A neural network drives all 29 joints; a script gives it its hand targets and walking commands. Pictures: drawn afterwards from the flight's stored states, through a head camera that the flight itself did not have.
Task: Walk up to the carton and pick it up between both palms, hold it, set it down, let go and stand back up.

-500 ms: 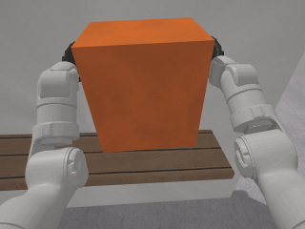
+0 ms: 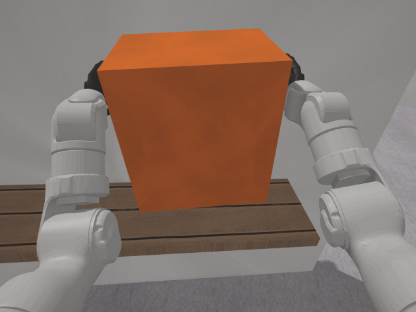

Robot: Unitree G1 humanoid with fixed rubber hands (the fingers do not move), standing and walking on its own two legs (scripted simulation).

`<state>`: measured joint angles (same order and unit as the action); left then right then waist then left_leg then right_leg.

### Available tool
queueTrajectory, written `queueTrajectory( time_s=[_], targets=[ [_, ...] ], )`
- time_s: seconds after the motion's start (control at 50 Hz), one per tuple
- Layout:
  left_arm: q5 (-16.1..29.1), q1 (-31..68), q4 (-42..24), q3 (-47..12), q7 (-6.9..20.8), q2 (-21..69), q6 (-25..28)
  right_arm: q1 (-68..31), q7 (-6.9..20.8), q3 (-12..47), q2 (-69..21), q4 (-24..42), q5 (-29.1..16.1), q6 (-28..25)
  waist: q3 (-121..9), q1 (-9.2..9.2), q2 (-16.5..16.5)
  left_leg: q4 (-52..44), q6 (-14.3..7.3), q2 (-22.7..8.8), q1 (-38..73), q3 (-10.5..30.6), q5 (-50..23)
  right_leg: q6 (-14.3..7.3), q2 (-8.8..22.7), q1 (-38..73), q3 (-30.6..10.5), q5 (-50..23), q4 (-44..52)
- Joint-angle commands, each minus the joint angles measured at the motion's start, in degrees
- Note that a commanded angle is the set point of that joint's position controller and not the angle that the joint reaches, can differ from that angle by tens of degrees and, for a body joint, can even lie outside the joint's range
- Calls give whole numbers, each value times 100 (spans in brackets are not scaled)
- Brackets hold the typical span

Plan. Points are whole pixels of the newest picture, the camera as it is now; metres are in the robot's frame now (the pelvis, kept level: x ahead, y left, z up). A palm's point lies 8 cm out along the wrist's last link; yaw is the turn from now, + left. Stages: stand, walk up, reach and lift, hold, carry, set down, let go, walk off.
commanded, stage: hold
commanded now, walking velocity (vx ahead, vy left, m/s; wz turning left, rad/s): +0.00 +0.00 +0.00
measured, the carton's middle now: (198, 122) +0.37 +0.00 +0.25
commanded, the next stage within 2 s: none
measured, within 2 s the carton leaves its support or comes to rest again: neither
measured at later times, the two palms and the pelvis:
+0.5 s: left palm (98, 97) +0.36 +0.17 +0.30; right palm (296, 91) +0.36 -0.18 +0.32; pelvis -0.01 -0.01 +0.00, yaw +0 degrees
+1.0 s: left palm (99, 96) +0.37 +0.17 +0.30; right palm (296, 90) +0.36 -0.18 +0.32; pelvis -0.01 +0.00 +0.00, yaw +0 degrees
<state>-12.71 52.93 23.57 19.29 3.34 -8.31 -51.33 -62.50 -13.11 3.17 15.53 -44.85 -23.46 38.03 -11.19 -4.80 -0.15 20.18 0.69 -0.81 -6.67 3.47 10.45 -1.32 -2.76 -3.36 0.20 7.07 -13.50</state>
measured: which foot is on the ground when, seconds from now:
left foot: down 0.00-1.00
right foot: down 0.00-1.00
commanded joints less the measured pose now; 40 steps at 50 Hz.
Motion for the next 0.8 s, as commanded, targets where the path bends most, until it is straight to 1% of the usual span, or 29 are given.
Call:
queueTrajectory(
  time_s=[0.0,0.02,0.06,0.1,0.24,0.32,0.38,0.56,0.64,0.78],
  targets=[
    [1128,4376,-768,-1760,906,3074,473,-3953,934,703,-3510,1505,-862,-48,-1308,-3,362,-312,199,184,-70,-57,-1217,152,-146,903,-209,-913,-90],
    [1142,4426,-776,-1793,917,3090,480,-3981,948,683,-3509,1513,-843,-57,-1318,-16,381,-327,198,182,-129,-60,-1168,146,-145,917,-209,-848,-91],
    [1230,4522,-838,-1883,912,3174,509,-4124,946,721,-3601,1705,-883,-90,-1584,-26,373,-257,203,202,-116,-67,-1298,148,-148,996,-221,-1009,-142],
    [1274,4602,-816,-1876,882,3176,547,-4256,928,749,-3648,1803,-920,-96,-1727,-14,289,-204,192,230,-83,-74,-1377,173,-145,1014,-238,-1127,-161],
    [1205,4495,-511,-1659,871,3031,597,-4243,882,780,-3692,1692,-914,-67,-1713,60,19,-219,103,268,-154,-88,-1220,230,-81,999,-304,-1121,-117],
    [1147,4515,-294,-1530,908,2930,612,-4271,868,730,-3688,1514,-882,-49,-1540,80,-31,-275,63,271,-250,-102,-1015,236,-41,929,-328,-923,-67],
    [1148,4624,-206,-1511,929,2913,644,-4310,861,652,-3694,1419,-851,-59,-1531,66,35,-287,64,268,-288,-106,-912,225,-25,865,-342,-784,-48],
    [1233,4816,-122,-1578,897,3002,722,-4409,867,507,-3625,1282,-830,-80,-1639,-9,255,-291,126,228,-326,-65,-895,178,-59,820,-318,-682,-74],
    [1259,4790,-181,-1600,869,3027,722,-4406,872,521,-3584,1299,-871,-79,-1710,-23,267,-275,155,209,-278,-37,-1026,170,-97,858,-294,-792,-97],
    [1260,4780,-223,-1617,846,3059,702,-4380,909,509,-3537,1260,-890,-76,-1662,-8,302,-295,177,177,-270,-10,-1020,156,-125,827,-273,-732,-101]
  ],
)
